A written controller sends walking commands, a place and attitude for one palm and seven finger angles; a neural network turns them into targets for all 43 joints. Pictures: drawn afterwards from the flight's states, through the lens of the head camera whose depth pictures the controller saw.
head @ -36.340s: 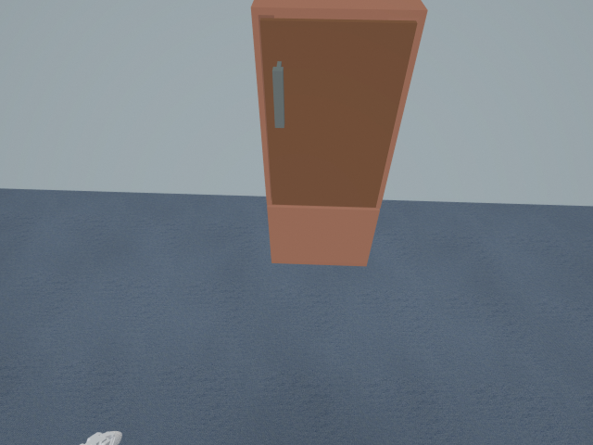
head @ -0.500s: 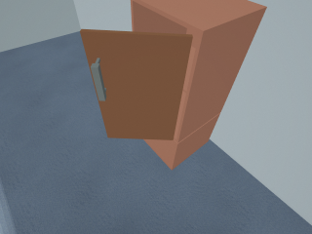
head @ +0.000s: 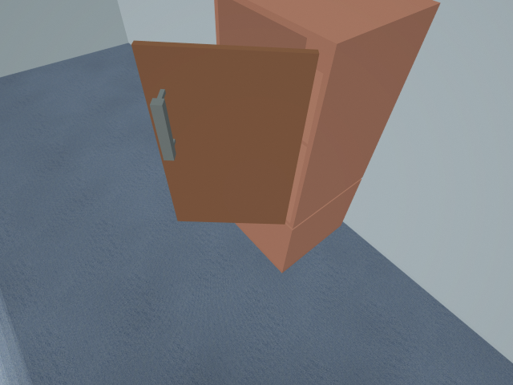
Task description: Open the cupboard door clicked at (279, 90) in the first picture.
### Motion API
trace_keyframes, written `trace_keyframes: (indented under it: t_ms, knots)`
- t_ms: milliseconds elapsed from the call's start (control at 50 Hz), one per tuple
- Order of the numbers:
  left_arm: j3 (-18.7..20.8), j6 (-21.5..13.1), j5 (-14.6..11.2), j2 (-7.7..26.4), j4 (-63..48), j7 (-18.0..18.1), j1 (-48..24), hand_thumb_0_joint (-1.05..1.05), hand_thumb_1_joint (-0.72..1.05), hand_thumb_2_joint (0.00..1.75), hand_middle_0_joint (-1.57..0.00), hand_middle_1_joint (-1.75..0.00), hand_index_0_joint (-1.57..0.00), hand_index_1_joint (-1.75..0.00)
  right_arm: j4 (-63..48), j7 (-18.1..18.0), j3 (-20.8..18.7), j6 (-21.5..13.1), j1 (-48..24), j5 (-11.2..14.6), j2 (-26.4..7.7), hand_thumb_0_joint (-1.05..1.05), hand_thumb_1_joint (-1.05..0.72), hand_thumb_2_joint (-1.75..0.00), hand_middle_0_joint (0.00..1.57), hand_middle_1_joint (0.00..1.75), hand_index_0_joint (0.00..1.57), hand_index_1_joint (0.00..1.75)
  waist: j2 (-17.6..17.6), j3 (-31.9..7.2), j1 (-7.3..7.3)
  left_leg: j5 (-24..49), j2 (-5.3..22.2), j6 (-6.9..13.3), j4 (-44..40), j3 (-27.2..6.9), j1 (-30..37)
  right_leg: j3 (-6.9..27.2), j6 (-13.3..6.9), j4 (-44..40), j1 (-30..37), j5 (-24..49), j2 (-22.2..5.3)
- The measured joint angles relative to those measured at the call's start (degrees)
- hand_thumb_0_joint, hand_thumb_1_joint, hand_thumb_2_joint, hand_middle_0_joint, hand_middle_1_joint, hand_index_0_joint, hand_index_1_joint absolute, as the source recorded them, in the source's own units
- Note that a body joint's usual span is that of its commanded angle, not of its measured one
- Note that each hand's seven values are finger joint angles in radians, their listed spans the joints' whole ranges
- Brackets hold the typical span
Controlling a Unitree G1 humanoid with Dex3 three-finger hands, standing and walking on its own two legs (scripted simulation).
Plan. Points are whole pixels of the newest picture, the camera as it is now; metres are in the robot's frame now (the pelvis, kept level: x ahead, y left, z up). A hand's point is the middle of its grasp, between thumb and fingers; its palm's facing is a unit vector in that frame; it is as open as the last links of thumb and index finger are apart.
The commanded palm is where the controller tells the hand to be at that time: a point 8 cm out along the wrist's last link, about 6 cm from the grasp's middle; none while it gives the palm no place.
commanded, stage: look again from close up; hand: left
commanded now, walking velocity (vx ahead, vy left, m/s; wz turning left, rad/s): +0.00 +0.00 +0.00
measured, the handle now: (166, 125) +0.63 +0.25 +0.02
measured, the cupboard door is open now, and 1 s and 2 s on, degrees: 49 49 49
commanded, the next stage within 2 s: shuffle to correct the standing spot in 0.50 s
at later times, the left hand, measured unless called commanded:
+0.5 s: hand out of the picture -0.01 +0.15 -0.17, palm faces +0.00 -0.98 -0.22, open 7.4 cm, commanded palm none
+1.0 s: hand out of the picture +0.01 +0.16 -0.19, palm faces +0.03 -0.99 -0.17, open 7.4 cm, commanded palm none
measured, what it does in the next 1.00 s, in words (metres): lifts its right foot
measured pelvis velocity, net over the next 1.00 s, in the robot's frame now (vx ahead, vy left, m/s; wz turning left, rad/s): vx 0.04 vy -0.01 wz -0.01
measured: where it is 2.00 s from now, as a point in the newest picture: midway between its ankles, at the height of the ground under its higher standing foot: outside the picture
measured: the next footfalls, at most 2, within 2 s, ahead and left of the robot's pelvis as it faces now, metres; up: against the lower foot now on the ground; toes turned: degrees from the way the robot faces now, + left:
right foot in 1.22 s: +0.15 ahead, -0.09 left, +0.00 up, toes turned -1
left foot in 1.64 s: +0.15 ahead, +0.12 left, +0.00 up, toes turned +4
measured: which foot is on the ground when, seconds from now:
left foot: down 0.00-1.00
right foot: down 0.00-0.92, up 0.94-1.00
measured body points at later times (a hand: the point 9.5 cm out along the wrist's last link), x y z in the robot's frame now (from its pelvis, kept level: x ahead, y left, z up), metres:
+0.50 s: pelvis -0.01 -0.03 +0.00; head +0.00 -0.04 +0.45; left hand -0.01 +0.20 -0.15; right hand +0.00 -0.25 -0.17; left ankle -0.01 +0.08 -0.74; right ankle -0.04 -0.15 -0.74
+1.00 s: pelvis +0.04 -0.01 -0.01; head +0.06 +0.00 +0.44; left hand +0.01 +0.21 -0.17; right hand +0.04 -0.24 -0.16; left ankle +0.00 +0.07 -0.74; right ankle -0.03 -0.13 -0.70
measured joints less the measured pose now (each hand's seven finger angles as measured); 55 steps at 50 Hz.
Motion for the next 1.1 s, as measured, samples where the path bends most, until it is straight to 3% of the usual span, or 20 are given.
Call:
trace_keyframes:
  t_ms: [100,240,680,780,880,920,980,1020,1100]
  knots:
    - [-0.8,-0.8,0.3,-0.5,-1.7,0.2,0.3,0.00,0.90,0.90,-0.20,-0.30,-0.20,-0.29,-3.8,0.6,-0.1,-0.5,0.4,-0.4,-1.8,0.01,-0.91,-0.90,0.20,0.30,0.20,0.30,2.5,0.1,-0.37,-2.2,0.3,0.2,5.5,-0.6,-4.0,-0.6,-0.9,4.5,-3.3,-1.9,0.2]
    - [-0.7,-0.8,0.2,0.1,-2.5,0.1,0.9,0.00,0.90,0.90,-0.20,-0.30,-0.20,-0.29,-4.8,0.5,-0.2,-0.2,0.0,-0.4,-3.8,0.02,-0.93,-0.90,0.20,0.30,0.20,0.30,4.5,-1.5,-0.20,-2.6,0.2,0.1,6.1,-0.1,-3.3,0.0,-0.4,7.0,-3.6,-3.0,-0.1]
    - [-0.6,-0.8,0.2,0.9,-3.7,-0.9,-0.6,0.01,0.91,0.90,-0.20,-0.30,-0.20,-0.29,-2.8,1.1,0.4,-0.1,-1.4,-0.5,-2.8,0.01,-0.91,-0.90,0.20,0.30,0.20,0.30,1.8,-1.0,0.03,-0.8,2.9,-3.1,3.3,-0.7,-2.7,-0.4,-3.4,6.0,-4.1,-2.5,2.7]
    - [0.1,-0.9,0.5,0.7,-4.1,-1.4,1.1,0.01,0.91,0.90,-0.20,-0.30,-0.21,-0.29,-2.8,1.6,-0.1,0.6,-0.2,-0.8,-3.1,0.01,-0.91,-0.90,0.20,0.30,0.20,0.30,2.1,-1.7,0.47,-4.6,3.7,-2.5,8.2,-1.6,-4.4,-1.4,-3.7,7.1,-3.7,-4.4,3.4]
    - [1.1,-1.2,0.8,1.1,-4.1,-1.4,3.4,0.01,0.90,0.90,-0.20,-0.30,-0.21,-0.29,-3.0,1.7,-0.5,0.3,0.3,-0.9,-3.1,0.01,-0.91,-0.90,0.20,0.30,0.20,0.30,0.8,-1.6,1.26,-6.2,3.1,-1.7,10.4,0.0,-4.5,-1.6,-2.8,8.3,-2.5,-6.7,2.6]
    - [1.5,-0.7,0.8,1.6,-3.6,-1.3,4.1,0.01,0.90,0.90,-0.20,-0.30,-0.21,-0.29,-3.5,1.6,-0.4,-0.7,0.3,-0.9,-2.7,0.01,-0.91,-0.90,0.20,0.30,0.19,0.30,-0.9,-1.6,1.54,-7.2,2.0,-1.2,9.7,1.3,-3.3,-0.8,-3.3,11.0,-3.4,-8.1,1.3]
    - [1.5,0.5,0.9,1.7,-2.8,-1.2,3.4,0.01,0.90,0.90,-0.20,-0.30,-0.20,-0.29,-4.9,0.9,-0.4,-2.2,0.6,-1.1,-2.5,0.01,-0.91,-0.90,0.20,0.30,0.20,0.30,-0.4,-1.2,0.89,-8.0,1.9,-0.1,8.6,2.4,-2.0,-0.8,-4.9,26.4,-9.8,-15.4,1.5]
    - [1.7,0.7,0.8,1.8,-3.1,-1.3,1.8,0.01,0.91,0.90,-0.20,-0.30,-0.20,-0.29,-5.4,0.5,-0.2,-2.7,1.3,-1.2,-2.1,0.00,-0.91,-0.90,0.20,0.30,0.20,0.30,0.4,-0.6,0.00,-7.3,1.6,0.2,6.6,2.3,-0.8,-1.5,-5.5,33.8,-14.2,-16.2,1.6]
    - [2.0,0.4,0.8,1.8,-5.6,-1.8,-2.6,0.01,0.91,0.90,-0.19,-0.30,-0.20,-0.29,-4.6,0.6,0.2,-2.4,3.2,-1.4,-1.2,0.00,-0.91,-0.90,0.20,0.30,0.20,0.30,1.8,0.3,-0.48,-5.6,0.9,0.2,1.9,1.6,1.9,-2.9,-5.3,32.9,-19.0,-12.3,0.9]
